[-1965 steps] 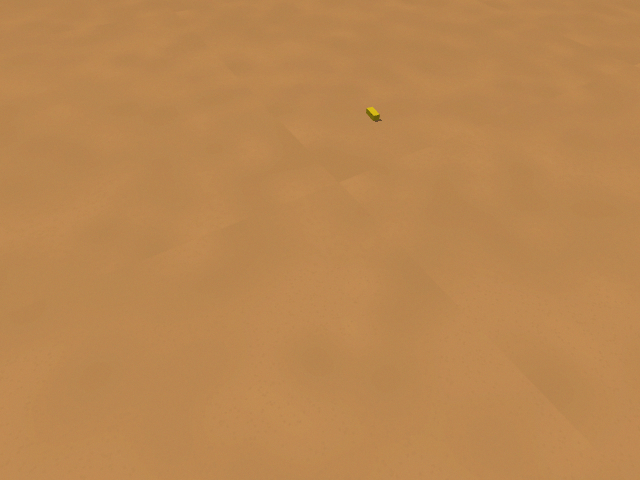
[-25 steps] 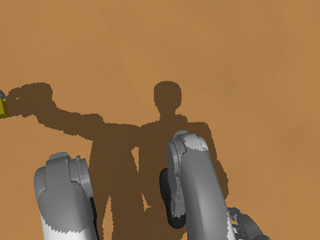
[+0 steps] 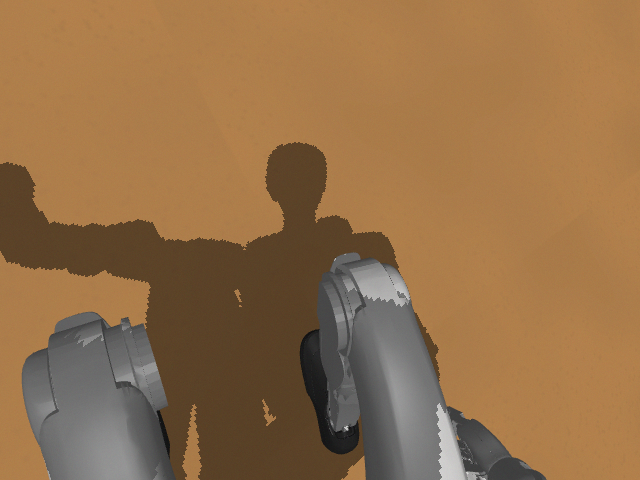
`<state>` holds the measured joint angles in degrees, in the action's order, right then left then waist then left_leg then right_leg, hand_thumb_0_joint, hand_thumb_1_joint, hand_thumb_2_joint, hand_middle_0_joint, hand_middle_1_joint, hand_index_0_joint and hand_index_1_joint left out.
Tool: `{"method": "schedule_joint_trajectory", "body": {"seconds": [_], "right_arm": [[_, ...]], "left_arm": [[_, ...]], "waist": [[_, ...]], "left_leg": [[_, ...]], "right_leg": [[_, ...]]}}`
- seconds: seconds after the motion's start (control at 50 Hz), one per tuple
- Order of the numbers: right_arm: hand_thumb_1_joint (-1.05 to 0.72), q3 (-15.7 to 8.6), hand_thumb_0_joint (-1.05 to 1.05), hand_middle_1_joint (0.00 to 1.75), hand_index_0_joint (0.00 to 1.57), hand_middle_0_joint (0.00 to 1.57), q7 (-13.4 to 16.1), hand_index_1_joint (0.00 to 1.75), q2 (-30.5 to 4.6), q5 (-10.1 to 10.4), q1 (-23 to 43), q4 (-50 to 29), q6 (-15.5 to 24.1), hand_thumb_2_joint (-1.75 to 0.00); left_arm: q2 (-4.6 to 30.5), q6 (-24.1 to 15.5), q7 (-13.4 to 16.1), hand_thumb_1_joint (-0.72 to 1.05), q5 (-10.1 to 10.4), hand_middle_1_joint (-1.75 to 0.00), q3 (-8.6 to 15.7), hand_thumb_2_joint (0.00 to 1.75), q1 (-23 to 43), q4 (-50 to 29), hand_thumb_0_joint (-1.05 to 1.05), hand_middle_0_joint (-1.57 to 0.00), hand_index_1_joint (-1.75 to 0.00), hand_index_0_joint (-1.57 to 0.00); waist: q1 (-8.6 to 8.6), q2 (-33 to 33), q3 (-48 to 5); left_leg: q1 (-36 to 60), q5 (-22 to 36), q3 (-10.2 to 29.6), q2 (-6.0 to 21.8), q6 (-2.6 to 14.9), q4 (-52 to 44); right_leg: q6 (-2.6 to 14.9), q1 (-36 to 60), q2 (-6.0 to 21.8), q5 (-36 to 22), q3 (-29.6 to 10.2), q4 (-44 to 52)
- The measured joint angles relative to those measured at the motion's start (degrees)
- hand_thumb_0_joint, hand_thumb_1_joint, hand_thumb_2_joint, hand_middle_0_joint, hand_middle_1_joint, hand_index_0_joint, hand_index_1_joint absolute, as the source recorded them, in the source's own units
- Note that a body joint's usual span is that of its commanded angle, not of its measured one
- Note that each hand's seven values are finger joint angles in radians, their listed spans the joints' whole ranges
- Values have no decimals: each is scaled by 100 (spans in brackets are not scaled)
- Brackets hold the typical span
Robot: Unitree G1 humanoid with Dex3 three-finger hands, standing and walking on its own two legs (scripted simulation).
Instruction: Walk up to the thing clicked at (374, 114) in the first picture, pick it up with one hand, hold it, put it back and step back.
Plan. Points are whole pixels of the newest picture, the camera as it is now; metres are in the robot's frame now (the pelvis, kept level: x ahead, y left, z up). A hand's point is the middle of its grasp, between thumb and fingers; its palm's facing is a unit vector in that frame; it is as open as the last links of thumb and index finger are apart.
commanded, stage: rest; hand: left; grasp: from above
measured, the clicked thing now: out of the picture +0.42 +0.38 -0.25
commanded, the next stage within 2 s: open in 0.80 s
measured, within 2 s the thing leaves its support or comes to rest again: rests again in 0.44 s
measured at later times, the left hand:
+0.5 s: hand out of the picture +0.41 +0.36 -0.23, palm faces -0.42 -0.18 -0.89, open 6.9 cm
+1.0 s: hand out of the picture +0.41 +0.36 -0.24, palm faces -0.43 -0.17 -0.89, open 6.9 cm
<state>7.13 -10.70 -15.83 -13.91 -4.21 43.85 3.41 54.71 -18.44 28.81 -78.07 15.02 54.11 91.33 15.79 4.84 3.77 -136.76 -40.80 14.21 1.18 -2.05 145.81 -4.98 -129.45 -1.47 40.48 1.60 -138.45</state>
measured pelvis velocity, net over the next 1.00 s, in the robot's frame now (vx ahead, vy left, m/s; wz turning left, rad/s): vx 0.00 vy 0.01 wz -0.06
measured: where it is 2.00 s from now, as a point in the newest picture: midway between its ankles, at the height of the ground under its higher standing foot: (249, 445)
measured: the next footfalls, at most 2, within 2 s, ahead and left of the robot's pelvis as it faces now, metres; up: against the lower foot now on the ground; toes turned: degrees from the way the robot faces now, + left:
none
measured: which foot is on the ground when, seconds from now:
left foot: down 0.00-1.00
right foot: down 0.00-1.00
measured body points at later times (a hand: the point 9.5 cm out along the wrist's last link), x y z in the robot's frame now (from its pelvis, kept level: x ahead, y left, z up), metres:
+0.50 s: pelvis +0.00 +0.01 -0.01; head +0.25 +0.13 +0.34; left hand +0.43 +0.37 -0.18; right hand +0.08 -0.27 -0.08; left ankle +0.06 +0.14 -0.26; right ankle +0.10 -0.15 -0.26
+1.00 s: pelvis +0.00 +0.01 -0.02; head +0.24 +0.14 +0.33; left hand +0.43 +0.37 -0.19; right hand +0.08 -0.26 -0.08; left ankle +0.06 +0.14 -0.26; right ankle +0.10 -0.15 -0.26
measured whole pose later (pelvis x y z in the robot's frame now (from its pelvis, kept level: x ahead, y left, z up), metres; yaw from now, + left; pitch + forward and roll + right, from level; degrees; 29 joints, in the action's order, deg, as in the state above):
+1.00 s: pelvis +0.00 +0.01 -0.02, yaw -3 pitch +25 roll -15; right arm 13.3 -14.8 -18.2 -18.1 -1.6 42.2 9.9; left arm 60.3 -18.4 35.3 -78.4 12.5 54.8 100.3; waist 18.0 7.4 6.9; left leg -136.7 -41.6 17.2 1.4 -0.6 151.2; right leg -4.8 -127.6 -3.3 39.8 3.6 -140.4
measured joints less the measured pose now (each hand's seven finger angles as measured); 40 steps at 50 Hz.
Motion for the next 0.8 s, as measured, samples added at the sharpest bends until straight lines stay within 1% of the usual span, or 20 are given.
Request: {"method": "schedule_joint_trajectory", "body": {"seconds": [0.22,0.28,0.34,0.44,0.56,0.64,0.68,0.8], "right_arm": [[-90,136,0,30,20,20,-106,30,-75,-126,137,-30,123,-89],[-90,175,0,30,20,20,-148,30,-91,-171,168,-43,167,-89],[-90,211,0,30,20,20,-170,30,-101,-200,194,-53,210,-89],[-90,290,0,30,20,20,-224,30,-119,-263,234,-96,274,-89],[-90,379,0,30,20,20,-278,30,-148,-323,271,-121,371,-89],[-90,433,0,30,20,20,-296,30,-158,-347,273,-131,402,-89],[-90,460,0,30,20,20,-314,30,-160,-367,268,-134,411,-90],[-90,543,0,30,20,20,-368,30,-182,-416,266,-119,483,-90]], "left_arm": [[147,12,229,48,-13,-11,52,2,-57,152,0,-102,-8,-104],[197,24,269,48,-7,-11,6,2,-30,248,0,-102,-8,-104],[233,19,309,48,12,-11,12,2,-31,328,0,-102,-8,-104],[327,-9,358,48,-60,-12,-7,2,-13,438,0,-102,-9,-104],[419,-11,456,47,-47,-13,-89,3,51,593,0,-102,-10,-103],[441,-19,510,47,-61,-13,-49,3,11,621,0,-101,-10,-103],[439,-6,543,47,-79,-13,-92,3,-1,633,0,-101,-10,-103],[493,-11,631,47,-107,-13,-96,4,6,750,0,-101,-10,-103]], "waist": [[68,93,126],[84,123,143],[91,137,150],[120,175,195],[156,231,244],[174,240,262],[181,251,270],[203,274,274]], "left_leg": [[11,-82,99,1,16,189],[12,-89,115,1,22,231],[8,-97,147,0,25,269],[27,-105,179,-1,34,319],[26,-97,225,-1,52,394],[12,-95,258,-2,64,425],[19,-99,262,0,70,431],[45,-116,282,5,81,474]], "right_leg": [[14,50,-48,27,58,-97],[18,58,-59,23,66,-122],[24,67,-71,21,89,-132],[14,99,-85,10,109,-152],[6,123,-112,-15,139,-177],[28,132,-126,-27,168,-172],[32,142,-130,-30,172,-171],[12,174,-142,-36,183,-188]]}}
